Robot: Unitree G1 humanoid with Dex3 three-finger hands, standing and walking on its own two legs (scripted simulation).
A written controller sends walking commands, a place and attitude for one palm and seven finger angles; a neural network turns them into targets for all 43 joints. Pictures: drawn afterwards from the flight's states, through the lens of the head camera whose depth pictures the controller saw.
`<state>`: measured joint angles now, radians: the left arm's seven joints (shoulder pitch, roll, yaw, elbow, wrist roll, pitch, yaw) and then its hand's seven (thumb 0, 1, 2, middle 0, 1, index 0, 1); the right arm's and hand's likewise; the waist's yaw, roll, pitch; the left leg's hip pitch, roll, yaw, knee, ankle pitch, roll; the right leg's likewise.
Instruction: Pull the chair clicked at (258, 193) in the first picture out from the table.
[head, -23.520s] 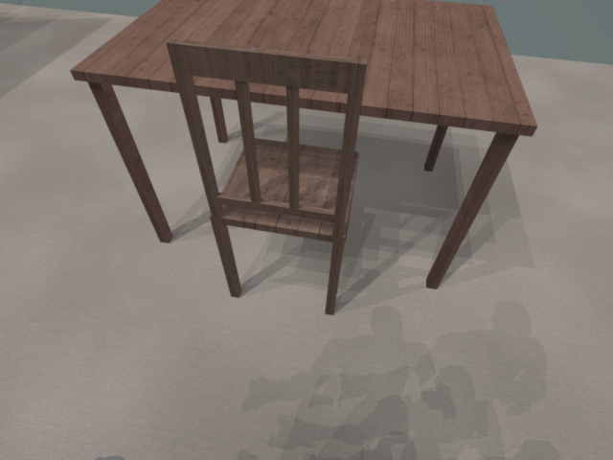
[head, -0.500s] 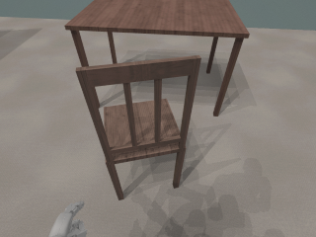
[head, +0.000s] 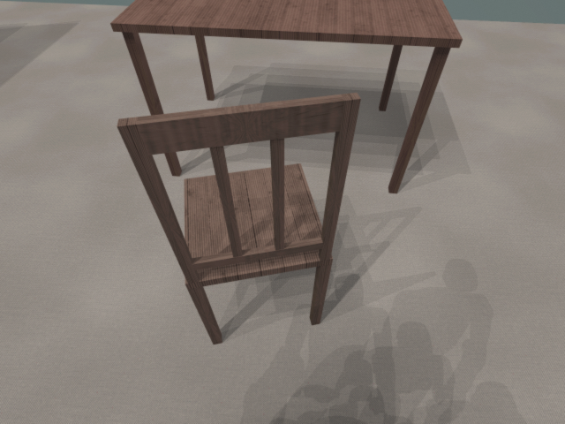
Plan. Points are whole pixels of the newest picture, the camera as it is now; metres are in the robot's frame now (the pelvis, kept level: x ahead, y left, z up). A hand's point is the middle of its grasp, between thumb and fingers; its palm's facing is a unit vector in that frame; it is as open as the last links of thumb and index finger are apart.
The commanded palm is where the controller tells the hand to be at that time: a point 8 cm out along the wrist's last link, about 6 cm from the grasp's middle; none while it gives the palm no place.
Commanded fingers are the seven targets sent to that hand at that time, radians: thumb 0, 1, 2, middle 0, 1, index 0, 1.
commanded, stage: let the arm hang, fingers relaxed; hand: left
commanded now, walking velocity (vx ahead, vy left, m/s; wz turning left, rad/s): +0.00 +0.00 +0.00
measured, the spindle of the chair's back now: (228, 208) +0.52 +0.15 -0.06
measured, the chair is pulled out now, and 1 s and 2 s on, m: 0.58 0.58 0.58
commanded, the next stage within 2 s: look to check the result in 0.40 s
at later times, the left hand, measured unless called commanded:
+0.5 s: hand out of the picture +0.02 +0.17 -0.17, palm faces +0.00 -0.98 -0.20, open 7.4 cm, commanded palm none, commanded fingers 0.00 0.90 0.90 -0.20 -0.30 -0.20 -0.30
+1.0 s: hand out of the picture +0.01 +0.16 -0.17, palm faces +0.00 -0.98 -0.17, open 7.4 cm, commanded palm none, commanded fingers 0.00 0.90 0.90 -0.20 -0.30 -0.20 -0.30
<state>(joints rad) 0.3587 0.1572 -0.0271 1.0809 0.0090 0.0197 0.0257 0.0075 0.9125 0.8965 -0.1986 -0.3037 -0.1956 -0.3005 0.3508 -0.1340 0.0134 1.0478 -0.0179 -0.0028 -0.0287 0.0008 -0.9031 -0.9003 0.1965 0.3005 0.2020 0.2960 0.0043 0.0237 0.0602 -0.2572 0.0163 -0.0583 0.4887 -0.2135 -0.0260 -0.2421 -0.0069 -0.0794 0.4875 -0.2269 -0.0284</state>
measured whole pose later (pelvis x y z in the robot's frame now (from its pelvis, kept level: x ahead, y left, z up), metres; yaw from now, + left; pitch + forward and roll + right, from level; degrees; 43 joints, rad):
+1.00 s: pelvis +0.01 +0.00 +0.00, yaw +0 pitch -1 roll +0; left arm 0.29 0.14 -0.02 1.07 0.01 0.01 0.03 0.01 0.91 0.90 -0.20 -0.30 -0.20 -0.30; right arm 0.32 -0.12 0.02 1.07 -0.02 -0.01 -0.04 0.00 -0.91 -0.90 0.20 0.30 0.20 0.30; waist 0.00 0.00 0.07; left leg -0.22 0.02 -0.05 0.45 -0.21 -0.03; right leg -0.22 0.00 -0.07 0.46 -0.23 -0.03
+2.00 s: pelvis +0.01 +0.00 +0.00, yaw -1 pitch -1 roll +0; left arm 0.30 0.13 -0.01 1.07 0.01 0.00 0.03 0.01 0.91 0.90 -0.20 -0.30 -0.20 -0.30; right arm 0.34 -0.10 0.02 1.09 -0.02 -0.01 -0.04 0.00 -0.90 -0.90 0.20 0.30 0.20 0.30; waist 0.00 0.00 0.06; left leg -0.22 0.02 -0.04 0.45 -0.21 -0.03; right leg -0.21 0.00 -0.07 0.46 -0.23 -0.03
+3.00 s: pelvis +0.02 +0.00 +0.00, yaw -1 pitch -1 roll +0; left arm 0.31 0.13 -0.01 1.07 0.01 0.00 0.03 0.01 0.91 0.90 -0.20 -0.30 -0.20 -0.30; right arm 0.34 -0.10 0.02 1.09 -0.01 -0.02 -0.04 0.00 -0.90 -0.90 0.20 0.30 0.20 0.30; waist 0.00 0.00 0.06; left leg -0.21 0.03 -0.04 0.44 -0.21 -0.03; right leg -0.21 0.00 -0.06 0.46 -0.23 -0.03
